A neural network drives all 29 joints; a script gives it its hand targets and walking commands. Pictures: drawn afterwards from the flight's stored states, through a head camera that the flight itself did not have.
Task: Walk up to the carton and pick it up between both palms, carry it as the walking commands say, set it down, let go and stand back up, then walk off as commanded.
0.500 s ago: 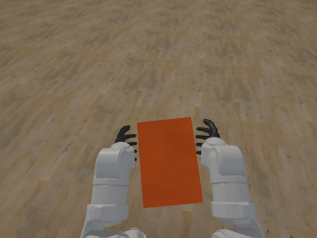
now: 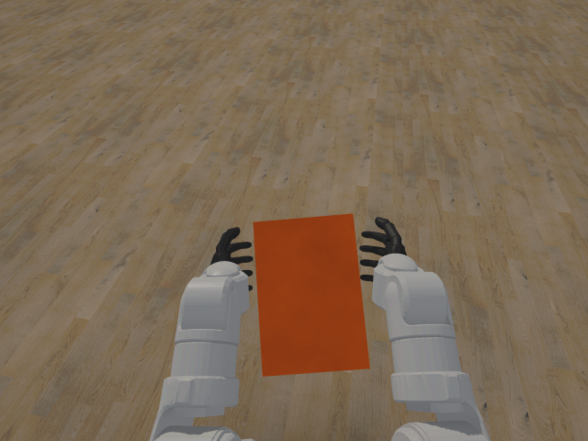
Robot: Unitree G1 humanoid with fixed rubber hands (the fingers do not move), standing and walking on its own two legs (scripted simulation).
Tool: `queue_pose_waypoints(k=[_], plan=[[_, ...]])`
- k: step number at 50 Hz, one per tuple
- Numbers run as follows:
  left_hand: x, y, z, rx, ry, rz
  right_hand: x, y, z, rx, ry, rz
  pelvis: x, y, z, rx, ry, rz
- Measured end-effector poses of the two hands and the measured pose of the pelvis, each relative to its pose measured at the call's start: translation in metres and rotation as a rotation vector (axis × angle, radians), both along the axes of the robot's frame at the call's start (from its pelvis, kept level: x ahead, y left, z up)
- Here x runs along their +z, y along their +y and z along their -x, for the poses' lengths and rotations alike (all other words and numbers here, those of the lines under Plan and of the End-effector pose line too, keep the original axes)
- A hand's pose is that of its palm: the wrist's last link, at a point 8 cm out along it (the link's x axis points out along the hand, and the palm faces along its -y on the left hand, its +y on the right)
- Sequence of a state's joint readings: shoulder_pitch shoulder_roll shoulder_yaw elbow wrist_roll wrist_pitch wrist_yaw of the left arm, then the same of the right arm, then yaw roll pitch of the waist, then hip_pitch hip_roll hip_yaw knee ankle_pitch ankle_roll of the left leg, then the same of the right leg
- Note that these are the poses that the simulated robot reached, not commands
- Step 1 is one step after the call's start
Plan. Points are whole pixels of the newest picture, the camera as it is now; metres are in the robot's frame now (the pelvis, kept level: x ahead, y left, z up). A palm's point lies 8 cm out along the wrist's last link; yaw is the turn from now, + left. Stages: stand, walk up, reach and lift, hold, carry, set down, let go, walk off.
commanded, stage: carry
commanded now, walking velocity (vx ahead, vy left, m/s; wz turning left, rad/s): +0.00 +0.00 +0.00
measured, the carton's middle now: (309, 290) +0.36 +0.00 -0.03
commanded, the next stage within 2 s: hold in 1.42 s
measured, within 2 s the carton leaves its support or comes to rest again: neither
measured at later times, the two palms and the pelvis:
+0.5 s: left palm (228, 270) +0.34 +0.12 +0.06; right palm (385, 261) +0.35 -0.11 +0.07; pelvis +0.02 +0.00 +0.00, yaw +0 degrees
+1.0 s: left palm (229, 270) +0.34 +0.12 +0.05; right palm (385, 257) +0.35 -0.11 +0.07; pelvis +0.02 +0.00 +0.00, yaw +0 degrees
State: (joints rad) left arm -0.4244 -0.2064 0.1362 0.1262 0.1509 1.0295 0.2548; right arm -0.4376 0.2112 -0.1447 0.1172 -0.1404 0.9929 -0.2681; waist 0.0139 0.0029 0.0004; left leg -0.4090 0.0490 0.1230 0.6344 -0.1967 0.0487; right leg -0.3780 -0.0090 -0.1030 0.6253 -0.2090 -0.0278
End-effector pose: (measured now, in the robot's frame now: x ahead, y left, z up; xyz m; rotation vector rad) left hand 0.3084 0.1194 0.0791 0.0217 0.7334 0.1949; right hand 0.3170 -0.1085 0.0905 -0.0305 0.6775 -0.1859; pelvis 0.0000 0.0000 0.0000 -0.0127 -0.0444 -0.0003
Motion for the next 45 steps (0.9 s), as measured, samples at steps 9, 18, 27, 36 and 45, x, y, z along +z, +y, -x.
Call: queue_pose_waypoints(k=[9,18,27,36,45], plan=[[-0.003,-0.005,-0.003,-0.012,0.003,-0.004,-0.003,-0.005,-0.002,0.000,0.004,0.004,0.001,-0.004,-0.001,0.000,0.005,-0.005],[-0.019,0.003,-0.016,-0.018,0.010,-0.011,-0.019,0.001,-0.016,0.033,0.015,0.014,0.002,0.000,-0.011,0.000,0.021,-0.001],[-0.023,0.002,-0.030,-0.019,-0.010,-0.016,-0.021,0.001,-0.032,0.038,-0.012,0.011,0.004,-0.001,-0.021,0.000,0.040,-0.002],[-0.026,0.001,-0.034,-0.024,0.001,-0.003,-0.024,-0.001,-0.036,0.034,-0.005,0.014,0.004,-0.001,-0.026,0.000,0.046,-0.003],[-0.027,0.001,-0.033,-0.030,-0.003,-0.001,-0.023,-0.001,-0.036,0.036,-0.013,0.014,0.004,-0.001,-0.025,0.000,0.044,-0.002]])
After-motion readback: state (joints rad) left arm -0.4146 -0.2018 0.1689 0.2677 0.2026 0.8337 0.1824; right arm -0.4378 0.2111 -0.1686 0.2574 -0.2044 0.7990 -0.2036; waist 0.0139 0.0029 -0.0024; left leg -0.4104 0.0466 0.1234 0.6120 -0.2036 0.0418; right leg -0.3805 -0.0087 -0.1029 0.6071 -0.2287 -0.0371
